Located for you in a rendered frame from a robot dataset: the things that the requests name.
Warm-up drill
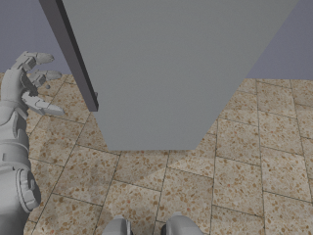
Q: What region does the robot left forearm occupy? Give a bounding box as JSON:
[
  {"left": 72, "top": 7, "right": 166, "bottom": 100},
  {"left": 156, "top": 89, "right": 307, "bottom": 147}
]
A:
[{"left": 0, "top": 101, "right": 31, "bottom": 174}]

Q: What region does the fridge door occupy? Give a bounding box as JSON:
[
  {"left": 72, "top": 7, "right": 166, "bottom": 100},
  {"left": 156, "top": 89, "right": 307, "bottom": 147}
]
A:
[{"left": 62, "top": 0, "right": 299, "bottom": 151}]

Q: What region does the robot left shin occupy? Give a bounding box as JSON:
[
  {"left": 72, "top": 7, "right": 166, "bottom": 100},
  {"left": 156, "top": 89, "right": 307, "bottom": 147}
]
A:
[{"left": 113, "top": 214, "right": 124, "bottom": 219}]

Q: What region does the handle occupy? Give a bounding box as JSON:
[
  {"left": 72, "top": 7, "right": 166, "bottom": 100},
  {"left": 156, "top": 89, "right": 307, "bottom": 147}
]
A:
[{"left": 38, "top": 0, "right": 99, "bottom": 112}]

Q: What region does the left robot hand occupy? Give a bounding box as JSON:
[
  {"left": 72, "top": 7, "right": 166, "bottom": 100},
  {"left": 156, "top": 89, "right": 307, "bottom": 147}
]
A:
[{"left": 0, "top": 51, "right": 66, "bottom": 116}]

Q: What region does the robot left thigh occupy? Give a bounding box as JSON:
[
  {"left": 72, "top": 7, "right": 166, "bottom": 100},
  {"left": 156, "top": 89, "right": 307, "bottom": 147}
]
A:
[{"left": 102, "top": 218, "right": 132, "bottom": 235}]

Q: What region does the robot left upper arm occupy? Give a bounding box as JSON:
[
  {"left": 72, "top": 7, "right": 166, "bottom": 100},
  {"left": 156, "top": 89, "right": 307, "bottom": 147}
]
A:
[{"left": 0, "top": 168, "right": 41, "bottom": 235}]

